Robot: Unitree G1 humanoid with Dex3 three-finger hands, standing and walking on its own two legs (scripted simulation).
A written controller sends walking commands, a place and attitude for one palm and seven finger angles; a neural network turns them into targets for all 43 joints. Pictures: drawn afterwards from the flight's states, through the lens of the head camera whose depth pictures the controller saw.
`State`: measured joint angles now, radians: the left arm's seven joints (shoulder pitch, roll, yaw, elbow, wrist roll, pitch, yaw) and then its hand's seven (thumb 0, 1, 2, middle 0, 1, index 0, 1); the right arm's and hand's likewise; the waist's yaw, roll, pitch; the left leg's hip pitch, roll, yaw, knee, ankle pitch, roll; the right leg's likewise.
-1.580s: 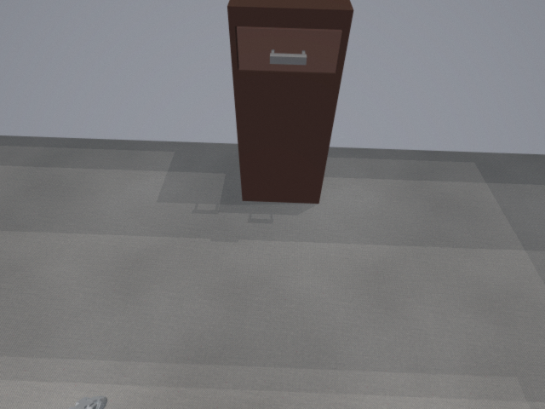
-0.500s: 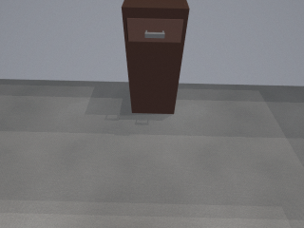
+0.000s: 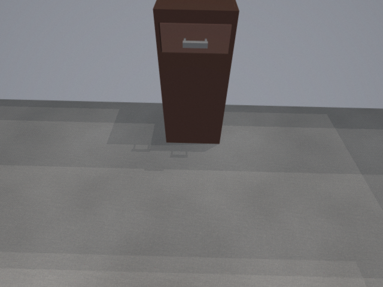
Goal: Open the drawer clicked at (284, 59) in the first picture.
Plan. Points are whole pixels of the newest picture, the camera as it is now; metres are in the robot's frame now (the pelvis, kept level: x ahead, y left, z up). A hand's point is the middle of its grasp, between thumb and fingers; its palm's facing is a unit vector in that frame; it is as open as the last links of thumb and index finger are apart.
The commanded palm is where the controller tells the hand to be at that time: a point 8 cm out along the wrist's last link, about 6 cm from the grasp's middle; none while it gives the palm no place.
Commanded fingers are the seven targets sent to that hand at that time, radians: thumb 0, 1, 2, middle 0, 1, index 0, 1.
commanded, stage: walk to a spot facing it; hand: left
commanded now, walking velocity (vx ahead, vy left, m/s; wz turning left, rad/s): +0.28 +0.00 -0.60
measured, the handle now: (195, 42) +1.17 +0.05 -0.02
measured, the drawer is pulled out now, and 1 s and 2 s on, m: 0.00 0.00 0.00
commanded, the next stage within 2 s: none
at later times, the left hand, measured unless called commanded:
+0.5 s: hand out of the picture +0.09 +0.14 -0.17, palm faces -0.15 -0.97 -0.19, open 7.3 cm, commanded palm none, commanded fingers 0.00 0.90 0.90 -0.20 -0.30 -0.20 -0.30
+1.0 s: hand (154, 182) +0.46 +0.15 -0.18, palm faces -0.45 -0.86 -0.22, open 7.4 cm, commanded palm none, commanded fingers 0.00 0.90 0.90 -0.20 -0.30 -0.20 -0.30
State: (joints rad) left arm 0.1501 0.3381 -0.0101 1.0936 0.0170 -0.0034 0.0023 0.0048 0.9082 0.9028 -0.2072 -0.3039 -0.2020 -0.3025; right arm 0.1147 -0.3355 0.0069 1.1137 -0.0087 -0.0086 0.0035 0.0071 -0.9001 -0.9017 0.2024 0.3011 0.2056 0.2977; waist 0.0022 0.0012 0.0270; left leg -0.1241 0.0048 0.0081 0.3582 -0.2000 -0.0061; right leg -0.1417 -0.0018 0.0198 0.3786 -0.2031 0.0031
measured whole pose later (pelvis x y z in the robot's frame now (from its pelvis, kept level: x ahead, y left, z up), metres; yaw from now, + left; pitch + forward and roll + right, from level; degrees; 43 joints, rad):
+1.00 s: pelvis +0.29 +0.00 -0.01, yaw -33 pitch -1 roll -1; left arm 0.23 0.26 0.11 0.94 0.03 0.03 -0.03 0.01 0.92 0.90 -0.20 -0.30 -0.19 -0.30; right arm 0.22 -0.16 -0.04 0.97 -0.02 -0.06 -0.02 0.00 -0.92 -0.90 0.20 0.30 0.21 0.30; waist 0.03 -0.04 0.05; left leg -0.24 0.09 0.25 0.49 -0.24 0.04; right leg -0.57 -0.06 -0.06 1.18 -0.30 0.03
